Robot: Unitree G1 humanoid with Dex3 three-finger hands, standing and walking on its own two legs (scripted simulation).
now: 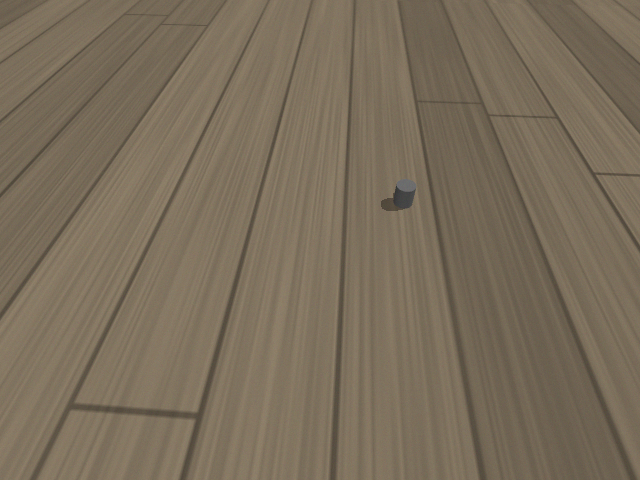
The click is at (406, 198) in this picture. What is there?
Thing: mug
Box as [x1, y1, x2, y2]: [393, 179, 415, 208]
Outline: 408,179 399,180 396,184 393,201 395,205 402,208 411,205 414,194 415,184 414,182
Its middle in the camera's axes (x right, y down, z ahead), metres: +0.39 -0.24 +1.82
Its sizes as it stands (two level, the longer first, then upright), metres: 0.124 0.090 0.104
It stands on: the floor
